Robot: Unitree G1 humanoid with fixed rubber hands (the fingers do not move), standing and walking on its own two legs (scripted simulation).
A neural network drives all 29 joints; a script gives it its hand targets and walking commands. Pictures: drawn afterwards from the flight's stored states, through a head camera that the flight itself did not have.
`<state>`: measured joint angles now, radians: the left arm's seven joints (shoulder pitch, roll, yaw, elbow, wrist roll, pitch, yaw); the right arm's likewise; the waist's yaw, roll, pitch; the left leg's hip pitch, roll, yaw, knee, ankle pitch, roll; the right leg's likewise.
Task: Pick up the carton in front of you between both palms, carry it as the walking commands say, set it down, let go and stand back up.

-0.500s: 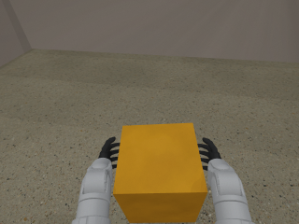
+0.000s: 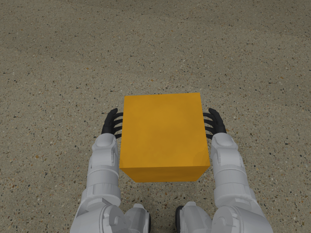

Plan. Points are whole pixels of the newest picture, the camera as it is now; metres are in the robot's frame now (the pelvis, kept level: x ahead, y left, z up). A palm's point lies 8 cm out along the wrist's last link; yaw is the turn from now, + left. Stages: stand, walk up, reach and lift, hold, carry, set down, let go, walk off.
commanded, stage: set down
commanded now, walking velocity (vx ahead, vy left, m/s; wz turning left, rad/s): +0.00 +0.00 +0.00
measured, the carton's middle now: (163, 142) +0.37 +0.00 -0.11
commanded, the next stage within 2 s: none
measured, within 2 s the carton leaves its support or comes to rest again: rests again in 1.72 s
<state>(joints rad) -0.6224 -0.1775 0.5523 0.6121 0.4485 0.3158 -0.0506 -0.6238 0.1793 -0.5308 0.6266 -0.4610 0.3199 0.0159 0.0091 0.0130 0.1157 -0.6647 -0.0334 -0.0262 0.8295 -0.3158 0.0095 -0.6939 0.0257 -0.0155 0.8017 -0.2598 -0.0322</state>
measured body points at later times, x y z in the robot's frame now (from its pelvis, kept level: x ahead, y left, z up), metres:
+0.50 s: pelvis +0.00 +0.00 -0.14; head +0.21 -0.01 +0.26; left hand +0.42 +0.15 -0.21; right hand +0.43 -0.15 -0.22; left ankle +0.06 +0.11 -0.70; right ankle +0.08 -0.10 -0.70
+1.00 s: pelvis -0.03 +0.00 -0.27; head +0.26 -0.02 +0.07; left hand +0.45 +0.14 -0.38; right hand +0.46 -0.16 -0.39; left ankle +0.06 +0.11 -0.70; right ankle +0.08 -0.10 -0.70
